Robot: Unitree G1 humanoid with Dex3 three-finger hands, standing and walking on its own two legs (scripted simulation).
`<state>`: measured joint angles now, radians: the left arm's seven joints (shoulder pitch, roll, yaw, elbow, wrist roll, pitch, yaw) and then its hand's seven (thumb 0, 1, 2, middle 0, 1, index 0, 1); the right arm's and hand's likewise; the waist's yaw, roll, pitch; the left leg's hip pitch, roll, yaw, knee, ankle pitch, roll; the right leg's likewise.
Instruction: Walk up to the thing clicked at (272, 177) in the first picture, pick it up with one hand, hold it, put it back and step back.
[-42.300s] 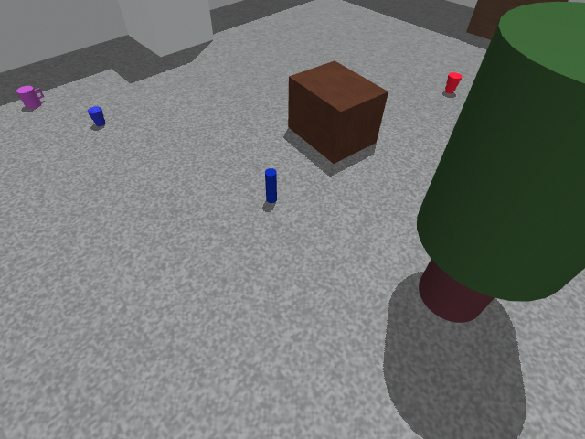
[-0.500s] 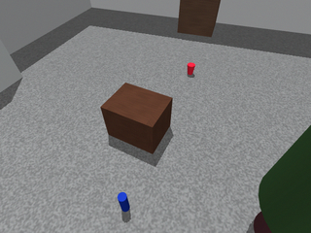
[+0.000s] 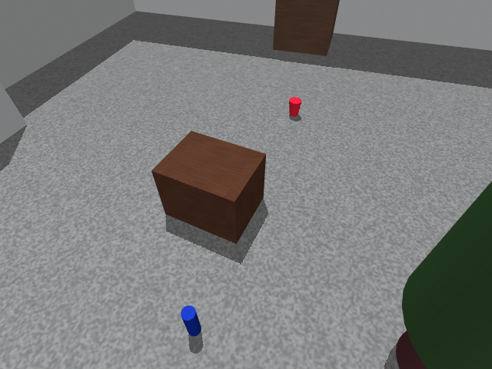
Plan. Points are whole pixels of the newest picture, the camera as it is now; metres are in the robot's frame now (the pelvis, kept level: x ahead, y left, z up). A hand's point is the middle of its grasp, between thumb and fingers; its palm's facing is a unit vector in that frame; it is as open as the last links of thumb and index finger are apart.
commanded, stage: stand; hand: left
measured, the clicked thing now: (191, 321) +0.44 +0.21 -0.69
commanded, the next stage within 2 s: step back in 0.80 s
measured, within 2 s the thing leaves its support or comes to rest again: neither
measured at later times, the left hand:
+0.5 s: hand out of the picture +0.09 +0.24 -0.16, palm faces -0.03 -0.94 -0.33, open 7.4 cm
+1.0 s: hand out of the picture +0.09 +0.26 -0.17, palm faces -0.04 -0.92 -0.39, open 7.4 cm
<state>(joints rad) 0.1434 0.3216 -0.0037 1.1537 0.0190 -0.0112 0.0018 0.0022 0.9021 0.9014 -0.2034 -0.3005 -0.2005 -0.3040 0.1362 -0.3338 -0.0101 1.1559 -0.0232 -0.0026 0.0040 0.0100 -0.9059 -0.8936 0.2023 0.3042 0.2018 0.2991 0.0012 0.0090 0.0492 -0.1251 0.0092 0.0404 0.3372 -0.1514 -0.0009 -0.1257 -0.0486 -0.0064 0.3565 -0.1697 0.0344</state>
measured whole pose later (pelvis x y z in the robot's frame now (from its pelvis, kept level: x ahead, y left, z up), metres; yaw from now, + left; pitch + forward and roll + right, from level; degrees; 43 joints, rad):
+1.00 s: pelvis -0.01 -0.01 -0.01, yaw -1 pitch -1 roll +1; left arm 0.08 0.40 0.04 1.03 0.00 0.02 0.00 0.00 0.90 0.90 -0.20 -0.30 -0.20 -0.30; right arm 0.05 -0.36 -0.04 1.04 0.00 0.03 0.02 0.01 -0.90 -0.89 0.20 0.30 0.20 0.30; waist -0.01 -0.02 0.15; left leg -0.26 0.03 0.05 0.49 -0.21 -0.01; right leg -0.28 -0.03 0.01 0.55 -0.24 0.00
